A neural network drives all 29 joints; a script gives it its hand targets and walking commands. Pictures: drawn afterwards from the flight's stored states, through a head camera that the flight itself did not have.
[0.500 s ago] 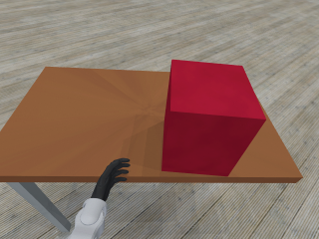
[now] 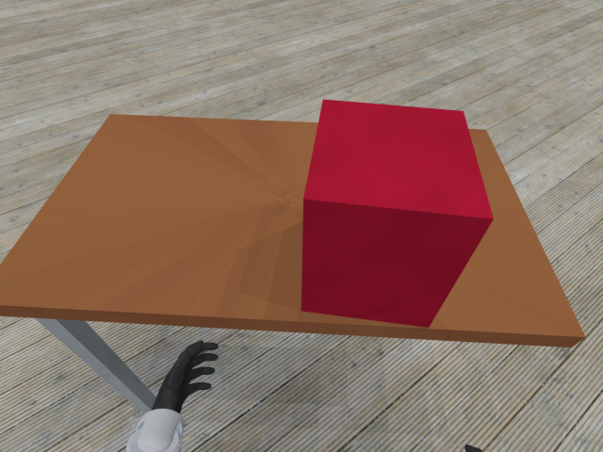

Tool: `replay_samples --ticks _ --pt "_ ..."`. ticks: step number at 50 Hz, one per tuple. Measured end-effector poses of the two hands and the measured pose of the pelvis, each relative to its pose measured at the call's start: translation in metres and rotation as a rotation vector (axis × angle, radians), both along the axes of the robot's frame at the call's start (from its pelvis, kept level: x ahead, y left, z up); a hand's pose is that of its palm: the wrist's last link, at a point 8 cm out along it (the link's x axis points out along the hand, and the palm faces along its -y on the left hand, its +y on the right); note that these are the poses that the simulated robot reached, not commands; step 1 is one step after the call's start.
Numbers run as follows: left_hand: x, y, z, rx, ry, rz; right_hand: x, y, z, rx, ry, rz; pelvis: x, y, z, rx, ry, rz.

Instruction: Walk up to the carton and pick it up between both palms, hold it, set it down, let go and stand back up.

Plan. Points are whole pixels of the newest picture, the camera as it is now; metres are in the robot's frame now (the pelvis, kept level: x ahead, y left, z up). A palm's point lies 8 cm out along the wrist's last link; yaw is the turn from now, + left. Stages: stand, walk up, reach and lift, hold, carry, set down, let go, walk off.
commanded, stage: stand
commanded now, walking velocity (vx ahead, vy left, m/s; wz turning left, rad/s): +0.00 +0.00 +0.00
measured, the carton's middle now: (377, 217) +0.43 -0.09 +0.07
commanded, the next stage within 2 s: none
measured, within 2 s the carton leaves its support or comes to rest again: neither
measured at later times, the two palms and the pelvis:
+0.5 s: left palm out of the picture +0.04 +0.22 -0.13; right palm out of the picture +0.08 -0.25 -0.12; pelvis +0.00 -0.02 +0.00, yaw +1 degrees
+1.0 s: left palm out of the picture -0.03 +0.21 -0.14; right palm out of the picture +0.01 -0.24 -0.13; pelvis -0.01 -0.02 +0.01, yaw +2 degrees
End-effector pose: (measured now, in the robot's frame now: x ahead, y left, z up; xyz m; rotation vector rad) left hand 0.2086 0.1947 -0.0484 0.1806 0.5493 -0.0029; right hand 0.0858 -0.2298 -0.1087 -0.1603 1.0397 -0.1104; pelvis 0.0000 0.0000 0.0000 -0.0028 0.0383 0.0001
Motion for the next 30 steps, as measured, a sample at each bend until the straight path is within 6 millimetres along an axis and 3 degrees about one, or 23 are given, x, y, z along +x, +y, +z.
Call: replay_samples --ticks 6,12,20,30 --pt "-0.082 0.019 -0.056 0.032 0.339 0.105 0.000 -0.010 -0.001 -0.014 0.027 0.002 -0.001 -0.010 0.000 -0.005 0.000 0.010" --pt "-0.140 0.024 -0.076 0.035 0.514 0.179 0.005 -0.016 -0.003 -0.036 0.042 0.010 -0.001 -0.016 0.000 -0.011 -0.005 0.017" --pt "-0.166 0.027 -0.081 0.040 0.582 0.231 0.005 -0.018 -0.006 -0.049 0.052 0.010 -0.002 -0.018 0.000 -0.015 -0.016 0.023" --pt "-0.182 0.030 -0.086 0.035 0.635 0.259 -0.028 -0.019 -0.010 -0.062 0.135 -0.014 -0.007 -0.017 0.002 -0.016 -0.026 0.029"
